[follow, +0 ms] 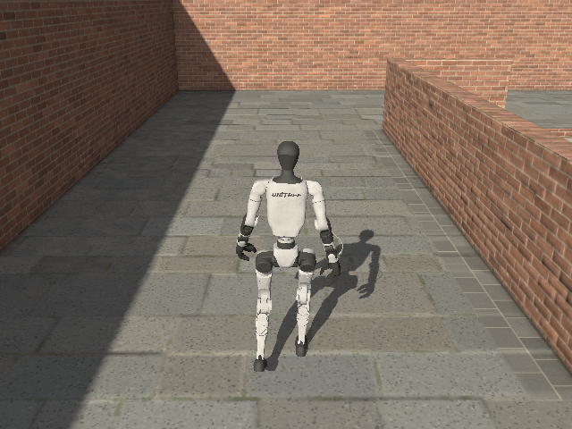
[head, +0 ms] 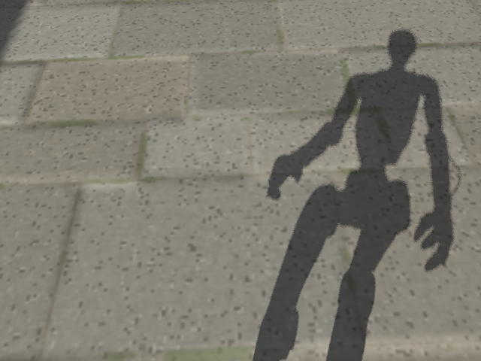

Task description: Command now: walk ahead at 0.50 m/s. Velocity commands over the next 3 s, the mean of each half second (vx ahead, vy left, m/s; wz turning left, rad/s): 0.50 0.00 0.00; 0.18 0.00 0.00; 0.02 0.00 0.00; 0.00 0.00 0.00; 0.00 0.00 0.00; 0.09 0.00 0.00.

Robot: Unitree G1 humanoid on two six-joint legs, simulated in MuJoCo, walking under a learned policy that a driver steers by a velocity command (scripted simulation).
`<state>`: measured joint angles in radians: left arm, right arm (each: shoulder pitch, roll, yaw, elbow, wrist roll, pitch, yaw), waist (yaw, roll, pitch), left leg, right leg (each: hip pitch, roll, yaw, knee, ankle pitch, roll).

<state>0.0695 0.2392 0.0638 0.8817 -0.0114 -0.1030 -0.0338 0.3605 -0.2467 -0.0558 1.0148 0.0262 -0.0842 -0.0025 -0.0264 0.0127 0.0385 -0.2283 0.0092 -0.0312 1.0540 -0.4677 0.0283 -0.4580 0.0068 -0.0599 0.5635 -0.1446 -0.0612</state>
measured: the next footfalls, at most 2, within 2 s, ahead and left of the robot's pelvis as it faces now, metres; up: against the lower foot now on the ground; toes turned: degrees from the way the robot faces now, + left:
left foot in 0.48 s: +0.45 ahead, +0.14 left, +0.00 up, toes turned +3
right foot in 0.90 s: +0.53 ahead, -0.09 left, +0.00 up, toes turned -1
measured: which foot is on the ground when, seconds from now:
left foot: up 0.00-0.46, down 0.48-1.00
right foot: down 0.00-0.50, up 0.52-0.88, down 0.90-1.00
